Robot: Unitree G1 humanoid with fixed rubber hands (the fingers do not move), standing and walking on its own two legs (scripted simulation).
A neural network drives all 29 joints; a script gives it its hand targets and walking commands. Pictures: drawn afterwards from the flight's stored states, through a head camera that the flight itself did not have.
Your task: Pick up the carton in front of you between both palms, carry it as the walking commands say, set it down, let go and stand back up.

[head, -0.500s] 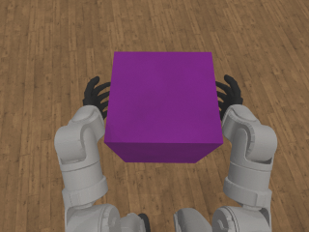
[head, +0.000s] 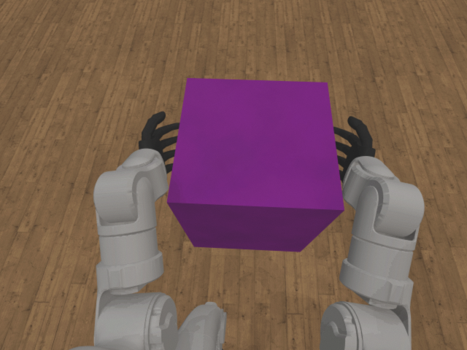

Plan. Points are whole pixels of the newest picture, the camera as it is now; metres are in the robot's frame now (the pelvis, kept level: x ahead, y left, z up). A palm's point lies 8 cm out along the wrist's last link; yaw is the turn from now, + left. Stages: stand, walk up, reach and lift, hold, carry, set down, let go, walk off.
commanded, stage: carry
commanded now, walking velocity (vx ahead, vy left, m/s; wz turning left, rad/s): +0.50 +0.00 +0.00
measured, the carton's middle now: (251, 176) +0.37 +0.04 +0.08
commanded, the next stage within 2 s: none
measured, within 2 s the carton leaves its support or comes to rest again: neither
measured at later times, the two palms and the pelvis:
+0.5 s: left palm (220, 21) +0.68 +0.14 +0.20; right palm (372, 27) +0.68 -0.17 +0.20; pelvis +0.33 +0.00 +0.04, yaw -1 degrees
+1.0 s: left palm out of the picture +1.00 +0.12 +0.24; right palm out of the picture +0.96 -0.18 +0.23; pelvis +0.64 +0.02 +0.10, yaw -1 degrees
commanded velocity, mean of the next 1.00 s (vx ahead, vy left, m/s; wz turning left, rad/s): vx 0.50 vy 0.00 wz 0.00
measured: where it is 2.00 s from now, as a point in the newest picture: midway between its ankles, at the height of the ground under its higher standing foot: (275, 113)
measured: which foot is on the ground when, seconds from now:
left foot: up 0.00-0.10, down 0.12-0.48, up 0.50-0.82, down 0.84-1.00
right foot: down 0.00-0.14, up 0.16-0.46, down 0.48-0.88, up 0.90-1.00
